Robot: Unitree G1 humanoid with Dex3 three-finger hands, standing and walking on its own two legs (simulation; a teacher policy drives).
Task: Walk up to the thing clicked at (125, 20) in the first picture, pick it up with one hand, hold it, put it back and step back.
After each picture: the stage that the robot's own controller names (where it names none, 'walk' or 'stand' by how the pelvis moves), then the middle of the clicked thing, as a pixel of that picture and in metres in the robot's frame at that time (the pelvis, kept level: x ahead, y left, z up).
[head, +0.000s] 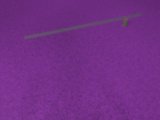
stand; (125, 22) +1.85 -0.56 -0.72
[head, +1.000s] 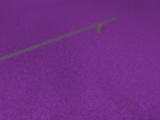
walk; (99, 28) +1.78 -0.08 -0.69
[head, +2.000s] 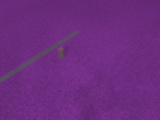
walk; (61, 52) +1.16 +0.30 -0.72
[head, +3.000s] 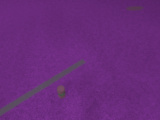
walk; (61, 92) +0.69 +0.24 -0.71
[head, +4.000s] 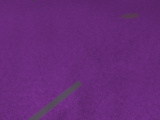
stand; out of the picture +0.39 +0.20 -0.69
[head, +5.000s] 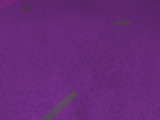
stand; out of the picture +0.35 +0.22 -0.73
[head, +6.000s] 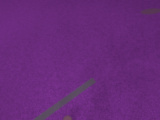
stand; out of the picture +0.41 +0.20 -0.70
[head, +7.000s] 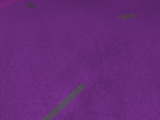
walk; out of the picture +0.40 +0.16 -0.68
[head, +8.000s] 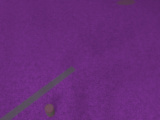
stand; (49, 110) +0.44 +0.22 -0.70
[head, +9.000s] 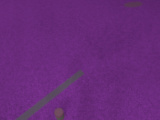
stand; (59, 114) +0.43 +0.19 -0.69
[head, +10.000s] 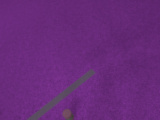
walk; (68, 115) +0.40 +0.23 -0.69
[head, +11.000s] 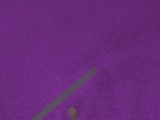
walk; (73, 113) +0.41 +0.20 -0.67
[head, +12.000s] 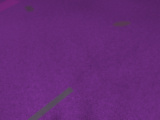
stand; out of the picture +0.41 +0.29 -0.72
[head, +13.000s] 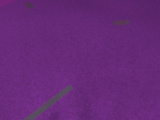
stand; out of the picture +0.42 +0.28 -0.72
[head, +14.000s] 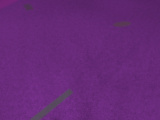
stand; out of the picture +0.38 +0.28 -0.72
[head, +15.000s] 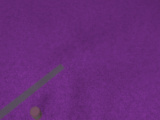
go down; (36, 113) +0.39 +0.30 -0.65
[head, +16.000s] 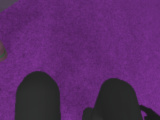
go down; out of the picture +0.42 +0.37 -0.29
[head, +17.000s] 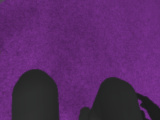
close in; out of the picture +0.41 +0.38 -0.28
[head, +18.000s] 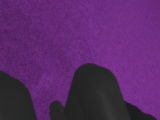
close in; out of the picture +0.37 +0.41 -0.21
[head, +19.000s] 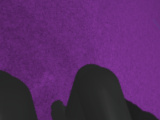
close; out of the picture +0.36 +0.41 -0.21
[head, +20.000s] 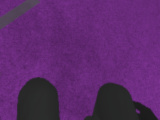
lift; out of the picture +0.31 +0.34 -0.07
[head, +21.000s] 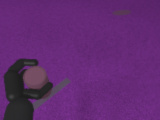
hold; (39, 83) +0.33 +0.16 +0.05
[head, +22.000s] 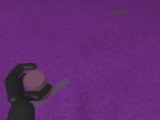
hold; (38, 86) +0.34 +0.17 +0.02
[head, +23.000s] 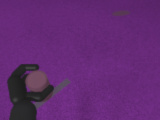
hold; (40, 87) +0.33 +0.17 +0.02
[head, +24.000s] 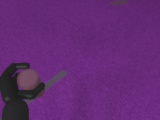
crouch; (32, 85) +0.35 +0.19 -0.01
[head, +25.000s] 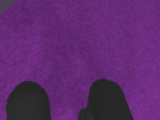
lower; out of the picture +0.42 +0.35 -0.09
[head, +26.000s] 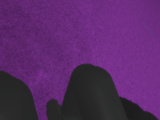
lower; out of the picture +0.37 +0.41 -0.21
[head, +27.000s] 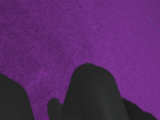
lower; out of the picture +0.36 +0.42 -0.22
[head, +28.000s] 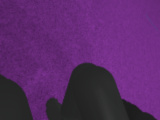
lower; out of the picture +0.36 +0.41 -0.22
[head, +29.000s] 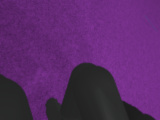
lower; out of the picture +0.37 +0.40 -0.22
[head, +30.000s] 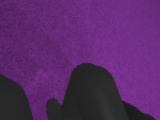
draw back; out of the picture +0.37 +0.40 -0.22
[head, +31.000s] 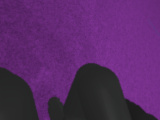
rise; out of the picture +0.37 +0.40 -0.22
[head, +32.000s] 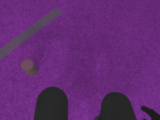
walk; (29, 68) +0.45 +0.31 -0.41
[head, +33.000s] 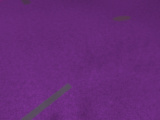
stand; out of the picture +0.39 +0.26 -0.67
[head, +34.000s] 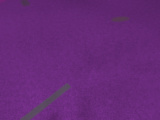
stand; out of the picture +0.40 +0.27 -0.67
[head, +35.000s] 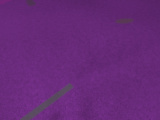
stand; out of the picture +0.40 +0.27 -0.68
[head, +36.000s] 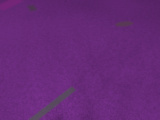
stand; out of the picture +0.41 +0.26 -0.72
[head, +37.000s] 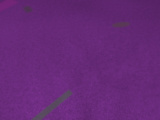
stand; out of the picture +0.37 +0.27 -0.73
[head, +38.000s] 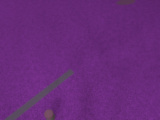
walk; (49, 115) +0.41 +0.25 -0.71
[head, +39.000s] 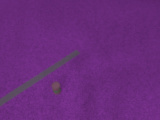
walk; (56, 88) +0.60 +0.21 -0.69
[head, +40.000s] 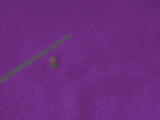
walk; (53, 63) +0.88 +0.30 -0.69
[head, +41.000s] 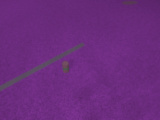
stand; (65, 67) +1.02 +0.20 -0.71
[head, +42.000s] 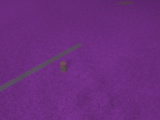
stand; (63, 66) +1.05 +0.23 -0.72
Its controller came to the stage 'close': yes
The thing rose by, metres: 0.73
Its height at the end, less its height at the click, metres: +0.00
